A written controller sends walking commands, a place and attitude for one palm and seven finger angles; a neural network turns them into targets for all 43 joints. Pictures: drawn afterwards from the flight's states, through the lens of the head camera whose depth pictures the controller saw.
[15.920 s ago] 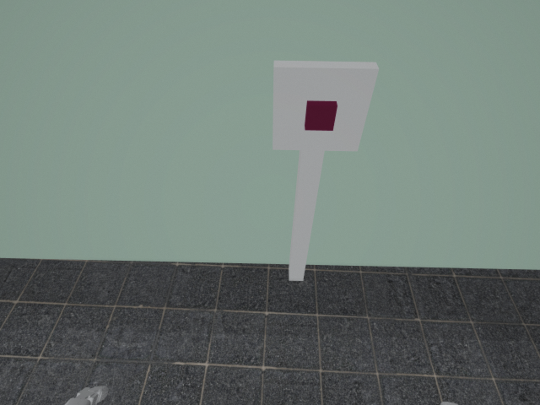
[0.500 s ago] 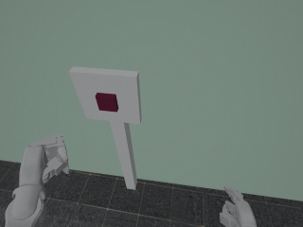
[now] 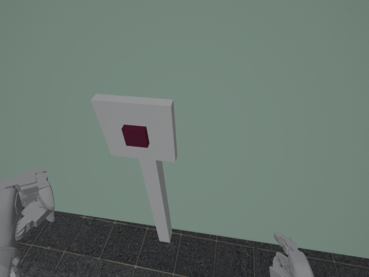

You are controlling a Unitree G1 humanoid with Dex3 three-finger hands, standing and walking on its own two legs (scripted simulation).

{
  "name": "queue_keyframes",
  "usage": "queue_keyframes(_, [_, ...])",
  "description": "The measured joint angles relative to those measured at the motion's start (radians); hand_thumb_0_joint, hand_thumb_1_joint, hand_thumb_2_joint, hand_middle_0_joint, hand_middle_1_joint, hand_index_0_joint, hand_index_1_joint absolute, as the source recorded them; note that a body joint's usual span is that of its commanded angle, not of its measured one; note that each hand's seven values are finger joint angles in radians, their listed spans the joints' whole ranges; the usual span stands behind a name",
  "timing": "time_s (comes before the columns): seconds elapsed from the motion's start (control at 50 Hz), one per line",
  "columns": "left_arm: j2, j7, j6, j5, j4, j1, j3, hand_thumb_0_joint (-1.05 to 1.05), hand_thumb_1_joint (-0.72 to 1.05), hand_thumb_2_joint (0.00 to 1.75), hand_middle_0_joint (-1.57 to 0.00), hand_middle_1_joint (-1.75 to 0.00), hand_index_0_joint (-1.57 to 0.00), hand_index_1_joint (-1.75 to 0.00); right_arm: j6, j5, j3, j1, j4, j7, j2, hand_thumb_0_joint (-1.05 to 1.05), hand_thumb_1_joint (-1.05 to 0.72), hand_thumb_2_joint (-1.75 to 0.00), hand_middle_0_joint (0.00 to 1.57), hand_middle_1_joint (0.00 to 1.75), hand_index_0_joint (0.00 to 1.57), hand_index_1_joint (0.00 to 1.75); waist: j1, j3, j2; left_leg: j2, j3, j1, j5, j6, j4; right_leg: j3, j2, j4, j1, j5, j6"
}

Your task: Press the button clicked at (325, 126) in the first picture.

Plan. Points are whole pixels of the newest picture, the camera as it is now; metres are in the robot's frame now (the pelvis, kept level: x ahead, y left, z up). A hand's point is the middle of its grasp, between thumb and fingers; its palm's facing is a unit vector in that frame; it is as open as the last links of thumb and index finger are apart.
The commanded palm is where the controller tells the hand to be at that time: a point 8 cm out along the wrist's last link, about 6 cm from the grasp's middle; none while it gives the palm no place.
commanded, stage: draw the hand back to the body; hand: left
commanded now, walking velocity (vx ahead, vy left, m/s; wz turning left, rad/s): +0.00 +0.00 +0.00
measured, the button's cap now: (136, 135) +0.46 +0.20 +0.06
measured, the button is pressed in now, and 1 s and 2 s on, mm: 0 0 0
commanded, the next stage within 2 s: step back with the hand held close in 0.20 s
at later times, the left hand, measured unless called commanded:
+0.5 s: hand (54, 205) +0.18 +0.24 +0.16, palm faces +0.38 -0.82 -0.42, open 3.1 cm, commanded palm +0.12 +0.27 +0.17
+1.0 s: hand (2, 260) +0.09 +0.27 +0.15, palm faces +0.39 -0.79 -0.47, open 3.1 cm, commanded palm +0.03 +0.31 +0.17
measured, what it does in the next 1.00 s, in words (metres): shifts its weight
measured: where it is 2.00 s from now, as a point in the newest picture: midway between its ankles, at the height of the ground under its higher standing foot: outside the picture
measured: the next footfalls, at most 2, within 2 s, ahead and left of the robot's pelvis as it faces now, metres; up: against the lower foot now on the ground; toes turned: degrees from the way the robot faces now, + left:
left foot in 1.22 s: -0.05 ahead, +0.13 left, +0.00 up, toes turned +3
right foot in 1.60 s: -0.26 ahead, -0.06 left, +0.00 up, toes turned +1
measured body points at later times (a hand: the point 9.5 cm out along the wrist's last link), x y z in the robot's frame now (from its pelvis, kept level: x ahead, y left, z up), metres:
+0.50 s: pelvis -0.02 -0.01 +0.00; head -0.02 -0.02 +0.45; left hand +0.15 +0.28 +0.18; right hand +0.17 -0.24 -0.08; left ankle +0.01 +0.09 -0.74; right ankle -0.04 -0.12 -0.74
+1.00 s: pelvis -0.10 +0.02 -0.02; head -0.08 +0.03 +0.43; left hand +0.07 +0.31 +0.17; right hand +0.09 -0.21 -0.09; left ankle +0.01 +0.09 -0.74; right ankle -0.04 -0.11 -0.74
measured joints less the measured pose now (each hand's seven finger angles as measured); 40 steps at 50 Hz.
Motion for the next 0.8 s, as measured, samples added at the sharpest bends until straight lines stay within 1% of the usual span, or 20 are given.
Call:
queue_keyframes(0.18, [-0.024, 0.001, 0.005, 0.001, 0.041, -0.017, -0.015, 0.02, 0.89, 0.89, -1.31, -1.5, -1.31, -1.5, 0.005, -0.003, -0.002, -0.007, 0.003, -0.009, 0.006, 0.01, -0.9, -0.9, 0.21, 0.3, 0.2, 0.3, 0.002, 0.013, -0.003, 0.006, -0.005, 0.0, 0.014, -0.007, -0.009, -0.004, 0.007, -0.002, -0.002, 0.009, -0.008])
queue_keyframes(0.32, [-0.015, 0.005, -0.006, 0.002, 0.02, -0.018, -0.018, 0.02, 0.89, 0.89, -1.31, -1.5, -1.31, -1.5, -0.013, -0.004, -0.001, 0.0, 0.012, -0.014, 0.008, 0.02, -0.9, -0.9, 0.21, 0.3, 0.2, 0.3, -0.002, 0.017, -0.001, 0.015, -0.007, 0.002, 0.016, -0.013, -0.007, -0.006, 0.016, -0.009, 0.004, 0.016, -0.014])
queue_keyframes(0.36, [-0.01, 0.001, -0.014, 0.003, 0.024, -0.023, -0.008, 0.02, 0.89, 0.89, -1.31, -1.5, -1.31, -1.5, -0.005, -0.004, -0.001, 0.001, 0.008, -0.014, 0.007, 0.02, -0.9, -0.9, 0.21, 0.3, 0.2, 0.3, -0.005, 0.013, 0.002, 0.018, -0.008, -0.005, 0.017, -0.013, -0.005, -0.007, 0.019, -0.012, -0.001, 0.019, -0.014])
queue_keyframes(0.42, [0.001, -0.002, -0.047, 0.007, 0.039, -0.022, 0.033, 0.02, 0.89, 0.89, -1.31, -1.5, -1.31, -1.5, 0.028, -0.006, -0.003, -0.009, -0.003, -0.006, 0.002, 0.01, -0.9, -0.9, 0.21, 0.3, 0.2, 0.3, -0.02, -0.001, 0.011, 0.029, -0.009, -0.048, 0.015, -0.012, 0.013, -0.006, 0.03, -0.024, -0.031, 0.034, -0.013])
queue_keyframes(0.46, [0.003, -0.001, -0.061, 0.009, 0.049, -0.017, 0.045, 0.01, 0.89, 0.89, -1.31, -1.5, -1.31, -1.5, 0.049, -0.005, -0.009, -0.017, -0.012, -0.002, -0.004, 0.01, -0.9, -0.9, 0.21, 0.3, 0.2, 0.3, -0.031, -0.002, 0.013, 0.032, -0.005, -0.072, 0.019, -0.011, 0.016, -0.002, 0.032, -0.025, -0.056, 0.042, -0.011])
queue_keyframes(0.56, [0.002, -0.005, -0.06, 0.014, 0.04, 0.019, 0.021, 0.01, 0.89, 0.89, -1.31, -1.5, -1.31, -1.5, 0.093, 0.002, -0.031, -0.025, -0.039, -0.002, -0.018, 0.01, -0.9, -0.9, 0.21, 0.3, 0.2, 0.3, -0.053, 0.015, 0.001, 0.023, 0.012, -0.112, 0.037, 0.0, 0.009, 0.013, 0.02, -0.003, -0.114, 0.05, 0.001])
queue_keyframes(0.64, [0.035, -0.005, -0.063, 0.015, -0.016, 0.053, 0.021, 0.02, 0.89, 0.89, -1.31, -1.5, -1.31, -1.5, 0.114, 0.007, -0.041, -0.022, -0.061, -0.009, -0.016, 0.01, -0.9, -0.9, 0.21, 0.3, 0.2, 0.3, -0.065, 0.032, -0.022, 0.014, 0.02, -0.139, 0.047, 0.009, 0.016, 0.019, 0.01, 0.029, -0.153, 0.049, 0.009])
queue_keyframes(0.74, [0.088, 0.009, -0.092, 0.01, -0.072, 0.077, 0.073, 0.02, 0.89, 0.89, -1.31, -1.5, -1.31, -1.5, 0.121, 0.01, -0.042, -0.02, -0.077, -0.01, -0.002, 0.01, -0.9, -0.9, 0.21, 0.3, 0.2, 0.3, -0.072, 0.037, -0.047, 0.01, 0.024, -0.174, 0.056, 0.019, 0.04, 0.021, 0.005, 0.062, -0.193, 0.053, 0.016])
queue_keyframes(0.8, [0.094, 0.016, -0.105, 0.01, -0.078, 0.081, 0.091, 0.02, 0.89, 0.89, -1.31, -1.5, -1.31, -1.5, 0.114, 0.01, -0.039, -0.02, -0.082, -0.008, 0.004, 0.01, -0.9, -0.9, 0.21, 0.3, 0.2, 0.3, -0.072, 0.033, -0.051, 0.009, 0.026, -0.196, 0.063, 0.026, 0.056, 0.022, 0.003, 0.08, -0.215, 0.06, 0.021])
